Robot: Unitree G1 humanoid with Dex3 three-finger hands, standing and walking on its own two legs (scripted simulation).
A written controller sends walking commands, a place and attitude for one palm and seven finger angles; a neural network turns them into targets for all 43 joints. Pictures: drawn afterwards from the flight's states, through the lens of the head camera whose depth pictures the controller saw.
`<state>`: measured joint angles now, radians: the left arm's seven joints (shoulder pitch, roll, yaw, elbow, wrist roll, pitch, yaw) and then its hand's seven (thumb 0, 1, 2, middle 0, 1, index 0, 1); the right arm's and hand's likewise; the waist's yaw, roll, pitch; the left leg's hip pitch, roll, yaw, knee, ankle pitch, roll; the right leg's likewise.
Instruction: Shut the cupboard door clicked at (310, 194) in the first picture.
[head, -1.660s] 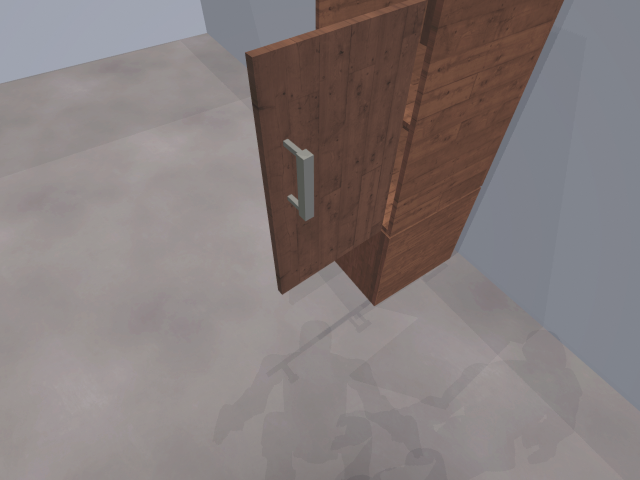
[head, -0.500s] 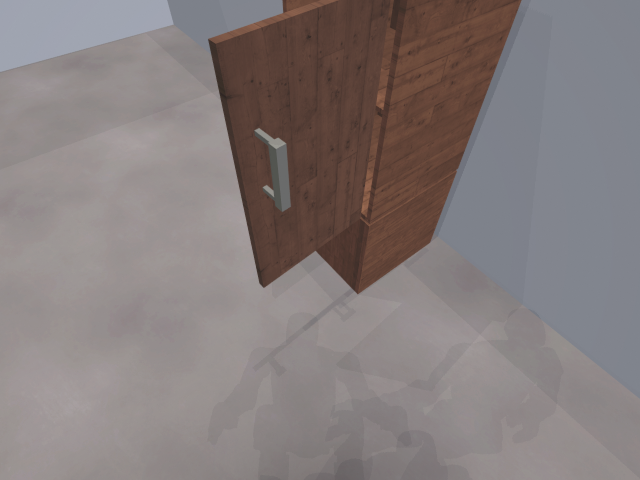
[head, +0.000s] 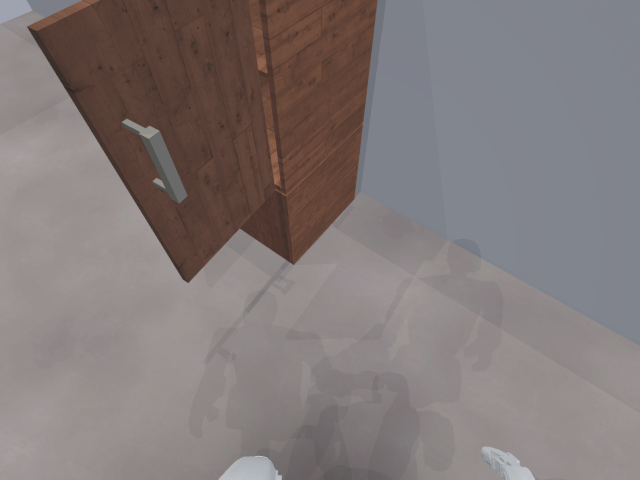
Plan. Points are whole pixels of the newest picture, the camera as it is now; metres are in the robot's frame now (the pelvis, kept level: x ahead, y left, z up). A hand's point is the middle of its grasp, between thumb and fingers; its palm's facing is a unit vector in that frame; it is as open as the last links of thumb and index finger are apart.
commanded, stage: walk to a spot facing it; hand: left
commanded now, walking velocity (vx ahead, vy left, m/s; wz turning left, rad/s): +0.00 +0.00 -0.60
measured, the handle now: (155, 162) +0.53 +0.32 +0.02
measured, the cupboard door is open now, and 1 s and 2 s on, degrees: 94 94 94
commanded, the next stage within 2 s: turn to face it in 2.00 s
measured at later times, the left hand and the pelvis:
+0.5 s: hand (214, 471) +0.13 +0.17 -0.17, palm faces -0.28 -0.92 -0.28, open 7.3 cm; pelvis -0.01 -0.02 -0.01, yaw -17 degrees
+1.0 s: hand (303, 410) +0.22 +0.05 -0.17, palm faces -0.57 -0.78 -0.25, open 7.3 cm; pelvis +0.02 -0.06 -0.02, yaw -36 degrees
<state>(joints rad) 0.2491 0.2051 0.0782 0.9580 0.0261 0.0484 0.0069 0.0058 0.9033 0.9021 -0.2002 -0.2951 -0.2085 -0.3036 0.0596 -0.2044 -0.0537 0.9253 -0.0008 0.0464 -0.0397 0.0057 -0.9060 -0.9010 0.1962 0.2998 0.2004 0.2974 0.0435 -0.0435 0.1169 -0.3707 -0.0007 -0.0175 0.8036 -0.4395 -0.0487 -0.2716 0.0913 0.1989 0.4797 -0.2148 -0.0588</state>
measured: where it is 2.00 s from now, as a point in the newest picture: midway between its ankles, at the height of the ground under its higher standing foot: (465, 443)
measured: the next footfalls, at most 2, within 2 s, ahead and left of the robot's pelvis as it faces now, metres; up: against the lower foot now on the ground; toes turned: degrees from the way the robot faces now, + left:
left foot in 0.08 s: +0.03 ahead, +0.17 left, +0.00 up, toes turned -5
right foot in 0.32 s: +0.03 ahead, -0.13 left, +0.00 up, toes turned -11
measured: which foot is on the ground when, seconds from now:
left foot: up 0.00-0.06, down 0.08-0.32, up 0.34-0.60, down 0.62-0.90, up 0.92-1.00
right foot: down 0.00-0.08, up 0.10-0.30, down 0.32-0.60, up 0.62-0.88, down 0.90-1.00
